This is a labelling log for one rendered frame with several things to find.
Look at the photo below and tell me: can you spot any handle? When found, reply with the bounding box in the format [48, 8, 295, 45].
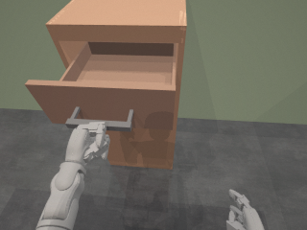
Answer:
[65, 106, 134, 132]

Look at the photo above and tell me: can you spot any right robot hand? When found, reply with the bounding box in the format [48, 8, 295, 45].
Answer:
[226, 189, 265, 230]

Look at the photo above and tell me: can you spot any cabinet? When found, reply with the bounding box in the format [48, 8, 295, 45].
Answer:
[45, 0, 187, 170]

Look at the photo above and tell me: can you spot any left robot hand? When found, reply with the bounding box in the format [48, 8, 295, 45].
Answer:
[65, 122, 110, 168]

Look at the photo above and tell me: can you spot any left robot forearm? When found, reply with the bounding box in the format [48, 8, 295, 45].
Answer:
[35, 161, 86, 230]

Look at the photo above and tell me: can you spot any drawer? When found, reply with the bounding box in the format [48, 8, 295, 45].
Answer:
[25, 41, 177, 130]

